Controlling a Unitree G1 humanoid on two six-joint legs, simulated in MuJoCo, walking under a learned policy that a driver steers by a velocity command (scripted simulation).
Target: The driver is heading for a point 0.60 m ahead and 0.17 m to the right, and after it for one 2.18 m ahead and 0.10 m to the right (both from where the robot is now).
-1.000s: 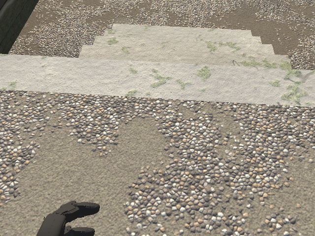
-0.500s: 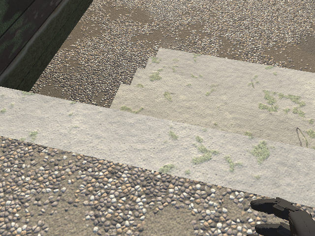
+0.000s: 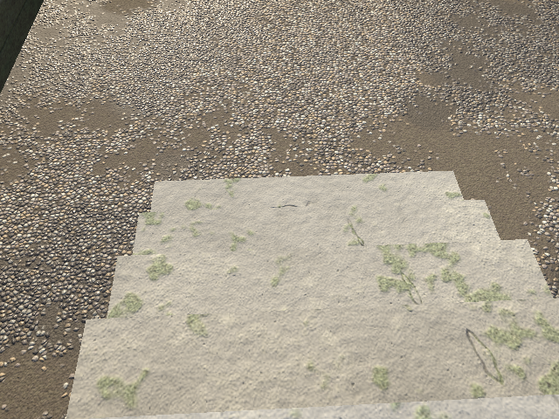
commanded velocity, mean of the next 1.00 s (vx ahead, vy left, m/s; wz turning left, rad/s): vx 0.67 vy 0.00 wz -0.29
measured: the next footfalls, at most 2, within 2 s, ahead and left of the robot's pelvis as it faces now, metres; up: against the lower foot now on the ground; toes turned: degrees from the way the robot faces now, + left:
left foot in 0.50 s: +0.66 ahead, +0.07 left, -0.18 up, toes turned -34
right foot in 0.82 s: +0.76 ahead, -0.18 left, -0.18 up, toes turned -24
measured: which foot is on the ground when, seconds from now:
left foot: down 0.00-0.00, up 0.02-0.48, down 0.50-0.84, up 0.86-1.00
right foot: down 0.00-0.50, up 0.52-0.80, down 0.82-1.00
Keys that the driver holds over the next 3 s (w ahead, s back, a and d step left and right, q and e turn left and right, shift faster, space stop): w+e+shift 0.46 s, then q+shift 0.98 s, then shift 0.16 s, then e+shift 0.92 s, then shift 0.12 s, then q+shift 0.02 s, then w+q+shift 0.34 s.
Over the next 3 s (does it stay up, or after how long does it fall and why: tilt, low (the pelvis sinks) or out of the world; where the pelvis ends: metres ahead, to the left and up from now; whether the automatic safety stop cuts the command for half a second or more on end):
stays up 0.91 -0.03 -0.27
